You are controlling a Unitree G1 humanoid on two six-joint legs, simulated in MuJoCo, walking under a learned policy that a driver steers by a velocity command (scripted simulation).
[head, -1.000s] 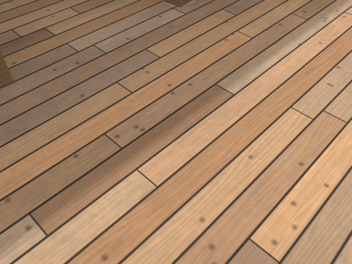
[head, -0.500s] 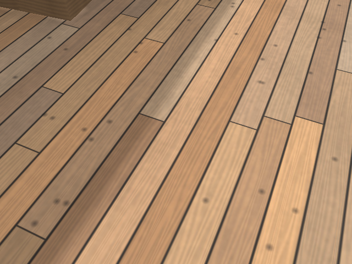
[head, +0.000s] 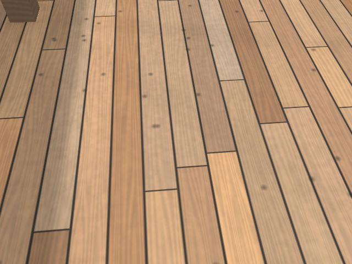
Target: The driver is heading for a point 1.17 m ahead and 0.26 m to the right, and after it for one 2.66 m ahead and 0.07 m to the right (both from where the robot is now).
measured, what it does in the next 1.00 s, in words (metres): walks ahead, turning right: right foot, then left foot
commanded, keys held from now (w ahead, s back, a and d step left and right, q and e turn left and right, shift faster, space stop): w+e+shift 0.32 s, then w+shift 0.50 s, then w+q+shift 0.18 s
